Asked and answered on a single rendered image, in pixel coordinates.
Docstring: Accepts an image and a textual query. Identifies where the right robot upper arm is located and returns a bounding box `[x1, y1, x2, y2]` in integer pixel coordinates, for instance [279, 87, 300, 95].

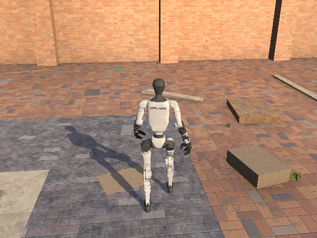
[169, 100, 183, 128]

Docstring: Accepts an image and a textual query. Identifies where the robot foot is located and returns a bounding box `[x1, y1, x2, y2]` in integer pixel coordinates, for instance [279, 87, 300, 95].
[144, 200, 152, 213]
[167, 182, 174, 193]

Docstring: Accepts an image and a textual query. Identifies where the robot left foot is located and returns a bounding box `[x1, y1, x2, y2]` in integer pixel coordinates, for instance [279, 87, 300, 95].
[144, 200, 152, 213]

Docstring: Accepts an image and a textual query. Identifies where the right robot forearm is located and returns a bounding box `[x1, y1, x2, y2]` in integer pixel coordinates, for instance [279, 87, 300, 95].
[178, 121, 190, 144]

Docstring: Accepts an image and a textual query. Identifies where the robot left hand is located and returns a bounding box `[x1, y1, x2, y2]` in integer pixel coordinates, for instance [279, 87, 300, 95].
[134, 131, 146, 139]

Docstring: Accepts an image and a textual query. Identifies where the left robot upper arm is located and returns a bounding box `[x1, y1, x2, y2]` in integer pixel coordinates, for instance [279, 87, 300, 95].
[135, 100, 148, 126]

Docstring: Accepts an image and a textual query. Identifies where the robot right hand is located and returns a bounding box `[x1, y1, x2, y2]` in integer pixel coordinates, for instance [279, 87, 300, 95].
[180, 142, 192, 155]

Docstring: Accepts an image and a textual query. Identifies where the left robot forearm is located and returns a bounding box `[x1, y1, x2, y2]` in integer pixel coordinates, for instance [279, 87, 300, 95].
[134, 118, 141, 133]

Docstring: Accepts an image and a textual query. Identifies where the robot right foot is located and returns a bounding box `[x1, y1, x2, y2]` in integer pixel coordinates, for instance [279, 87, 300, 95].
[167, 182, 174, 193]

